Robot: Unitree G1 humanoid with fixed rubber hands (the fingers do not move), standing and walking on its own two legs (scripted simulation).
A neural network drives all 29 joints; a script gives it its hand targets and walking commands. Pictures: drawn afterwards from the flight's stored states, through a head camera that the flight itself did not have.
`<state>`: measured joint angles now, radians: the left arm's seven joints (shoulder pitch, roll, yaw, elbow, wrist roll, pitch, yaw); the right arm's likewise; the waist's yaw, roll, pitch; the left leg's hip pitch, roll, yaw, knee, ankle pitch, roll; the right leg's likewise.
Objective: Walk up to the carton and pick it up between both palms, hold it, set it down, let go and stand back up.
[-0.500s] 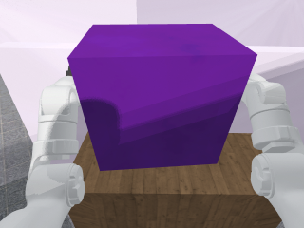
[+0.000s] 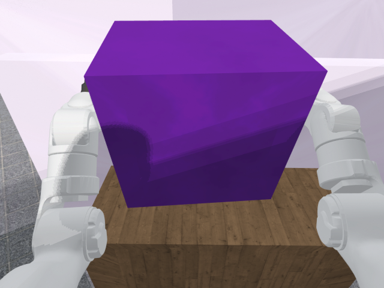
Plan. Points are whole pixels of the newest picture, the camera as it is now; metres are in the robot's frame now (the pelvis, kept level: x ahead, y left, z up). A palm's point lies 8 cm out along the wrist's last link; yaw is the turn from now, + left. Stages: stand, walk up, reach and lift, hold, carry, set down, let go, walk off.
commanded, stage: set down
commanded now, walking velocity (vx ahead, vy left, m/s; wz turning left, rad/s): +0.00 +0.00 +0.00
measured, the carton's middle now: (197, 115) +0.37 +0.02 +0.27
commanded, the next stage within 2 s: none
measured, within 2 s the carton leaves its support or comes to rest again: neither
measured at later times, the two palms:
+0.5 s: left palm (108, 119) +0.39 +0.21 +0.24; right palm (287, 123) +0.41 -0.19 +0.23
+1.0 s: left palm (111, 128) +0.39 +0.21 +0.22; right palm (286, 130) +0.41 -0.19 +0.21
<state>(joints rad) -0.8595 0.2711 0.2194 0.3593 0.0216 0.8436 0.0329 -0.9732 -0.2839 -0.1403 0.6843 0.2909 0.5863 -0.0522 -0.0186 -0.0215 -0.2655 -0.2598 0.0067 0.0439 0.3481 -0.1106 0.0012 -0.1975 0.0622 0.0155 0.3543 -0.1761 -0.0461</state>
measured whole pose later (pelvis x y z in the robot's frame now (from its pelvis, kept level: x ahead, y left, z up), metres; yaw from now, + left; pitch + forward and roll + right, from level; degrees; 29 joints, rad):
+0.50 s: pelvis +0.01 -0.01 +0.00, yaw +0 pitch +1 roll +1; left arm -0.78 0.24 0.25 0.42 0.10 0.68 -0.02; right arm -0.89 -0.24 -0.09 0.83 0.29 0.32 -0.02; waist -0.02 -0.02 -0.17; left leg -0.22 0.01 0.04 0.30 -0.10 0.00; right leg -0.18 0.06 0.02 0.34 -0.19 -0.05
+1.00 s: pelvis +0.01 -0.01 +0.00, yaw +0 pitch +1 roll +1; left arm -0.73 0.23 0.25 0.42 0.09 0.62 0.00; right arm -0.85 -0.24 -0.07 0.82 0.29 0.28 -0.02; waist -0.02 -0.02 -0.15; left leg -0.22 0.01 0.04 0.30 -0.10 0.00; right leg -0.18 0.06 0.01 0.34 -0.19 -0.05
